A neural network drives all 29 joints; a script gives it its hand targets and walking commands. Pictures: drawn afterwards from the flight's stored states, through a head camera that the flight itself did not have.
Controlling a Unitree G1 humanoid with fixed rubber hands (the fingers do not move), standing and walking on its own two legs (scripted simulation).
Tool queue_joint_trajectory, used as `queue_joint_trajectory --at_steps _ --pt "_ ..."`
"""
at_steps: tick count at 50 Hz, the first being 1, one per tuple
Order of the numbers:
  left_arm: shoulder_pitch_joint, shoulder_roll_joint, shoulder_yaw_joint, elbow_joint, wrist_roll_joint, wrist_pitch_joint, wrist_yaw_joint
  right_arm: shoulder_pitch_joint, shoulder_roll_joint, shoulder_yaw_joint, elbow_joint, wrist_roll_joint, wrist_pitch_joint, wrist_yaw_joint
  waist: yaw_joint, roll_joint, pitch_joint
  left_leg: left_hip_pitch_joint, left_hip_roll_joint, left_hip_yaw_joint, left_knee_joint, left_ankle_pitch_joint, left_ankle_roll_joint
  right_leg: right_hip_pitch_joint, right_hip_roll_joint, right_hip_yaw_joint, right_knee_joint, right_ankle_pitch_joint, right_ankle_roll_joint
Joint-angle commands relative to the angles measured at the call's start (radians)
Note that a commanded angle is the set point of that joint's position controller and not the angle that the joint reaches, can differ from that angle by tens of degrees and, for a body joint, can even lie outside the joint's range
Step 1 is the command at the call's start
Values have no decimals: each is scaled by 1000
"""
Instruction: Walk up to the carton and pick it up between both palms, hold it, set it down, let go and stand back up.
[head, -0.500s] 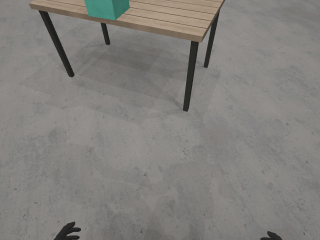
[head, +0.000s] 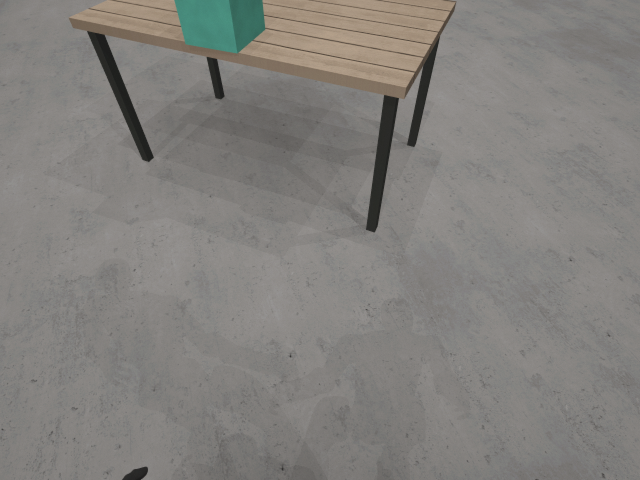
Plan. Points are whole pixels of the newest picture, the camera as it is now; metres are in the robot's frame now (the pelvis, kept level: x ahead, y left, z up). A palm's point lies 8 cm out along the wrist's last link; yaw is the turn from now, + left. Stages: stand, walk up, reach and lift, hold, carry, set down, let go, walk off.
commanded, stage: stand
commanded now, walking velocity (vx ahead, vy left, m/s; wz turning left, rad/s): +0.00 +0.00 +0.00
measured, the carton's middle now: out of the picture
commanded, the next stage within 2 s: none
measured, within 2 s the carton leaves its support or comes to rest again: neither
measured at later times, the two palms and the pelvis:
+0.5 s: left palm out of the picture +0.07 +0.29 -0.12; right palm out of the picture +0.08 -0.29 -0.12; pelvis +0.00 +0.00 +0.00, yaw +0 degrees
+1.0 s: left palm out of the picture +0.09 +0.29 -0.12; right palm out of the picture +0.09 -0.29 -0.11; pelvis +0.01 +0.00 +0.00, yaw +1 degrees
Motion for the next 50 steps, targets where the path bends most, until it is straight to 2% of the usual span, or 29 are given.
queue_joint_trajectory --at_steps 1,4,5,6,13,14,16,17,22,24,26,28,30,38,40,46,48,49,50 --pt "-45 218 41 -50 -2 -24 11 -38 -200 -38 -55 0 -24 -11 1 1 -106 29 99 -102 -88 150 55 13 -116 92 -93 125 -37" --pt "-48 202 36 -51 1 -22 8 -46 -222 -44 -46 -1 -21 -12 7 24 -105 24 97 -101 -90 141 54 17 -119 93 -97 135 -35" --pt "-49 217 41 -45 2 -21 10 -39 -211 -41 -45 -2 -22 -9 -3 15 -90 18 97 -98 -98 138 50 8 -116 90 -96 130 -33" --pt "-41 216 40 -43 0 -20 8 -44 -208 -41 -42 -3 -20 -11 3 3 -96 23 102 -106 -98 129 55 9 -115 85 -104 119 -32" --pt "-36 212 37 -33 2 -22 12 -38 -213 -40 -35 2 -17 -11 -3 27 -91 25 100 -103 -106 132 53 7 -120 93 -111 112 -36" --pt "-34 214 37 -29 0 -18 11 -46 -218 -44 -34 -2 -19 -11 2 4 -85 20 103 -108 -107 132 55 13 -121 87 -115 123 -33" --pt "-39 219 39 -30 0 -18 10 -45 -210 -40 -38 2 -17 -13 1 14 -95 25 101 -106 -101 136 54 17 -122 89 -115 109 -34" --pt "-33 222 37 -28 -1 -18 9 -47 -202 -36 -35 3 -17 -12 2 -1 -99 32 101 -105 -106 141 53 11 -122 86 -116 119 -33" --pt "-34 221 38 -22 0 -16 12 -43 -222 -40 -31 0 -16 -13 -2 19 -90 28 100 -103 -104 140 52 9 -123 91 -118 124 -37" --pt "-29 219 38 -24 -1 -16 9 -41 -210 -37 -35 1 -18 -12 0 -1 -108 33 104 -106 -102 163 54 29 -123 83 -117 137 -35" --pt "-30 219 39 -25 -1 -21 10 -30 -211 -36 -27 1 -16 -12 5 12 -103 29 102 -107 -103 182 53 31 -122 86 -108 158 -32" --pt "-23 221 37 -22 -1 -19 10 -35 -216 -38 -34 0 -17 -13 -4 -3 -108 44 102 -102 -99 187 50 26 -123 83 -119 161 -30" --pt "-28 218 38 -23 -3 -18 10 -34 -213 -35 -29 3 -17 -13 3 19 -103 24 104 -102 -106 180 51 36 -128 86 -116 159 -33" --pt "-24 214 38 -28 -4 -20 12 -30 -223 -39 -22 0 -15 -15 2 1 -106 35 102 -105 -102 192 51 36 -128 84 -120 179 -33" --pt "-18 222 39 -27 -3 -19 14 -34 -207 -33 -25 3 -13 -12 3 23 -115 43 103 -105 -108 210 50 47 -127 79 -111 190 -32" --pt "-18 223 40 -26 -5 -14 13 -29 -223 -38 -25 1 -14 -15 2 0 -111 42 104 -102 -103 236 48 58 -128 74 -118 220 -32" --pt "-25 228 40 -23 -2 -16 11 -28 -227 -39 -22 0 -14 -16 1 23 -106 42 101 -94 -103 228 46 57 -130 85 -122 222 -31" --pt "-34 231 41 -22 -2 -15 13 -31 -225 -41 -20 0 -13 -18 0 7 -108 45 104 -99 -110 227 45 59 -130 78 -116 217 -30" --pt "-31 224 41 -23 -1 -14 13 -41 -230 -39 -24 2 -14 -17 5 17 -108 43 103 -101 -108 223 46 59 -130 80 -117 226 -31"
